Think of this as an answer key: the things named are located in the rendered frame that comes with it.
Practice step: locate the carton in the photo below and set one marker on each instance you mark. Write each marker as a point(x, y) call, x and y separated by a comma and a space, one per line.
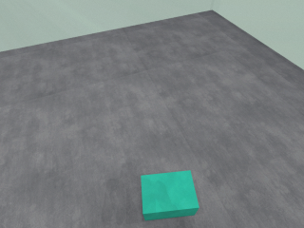
point(168, 195)

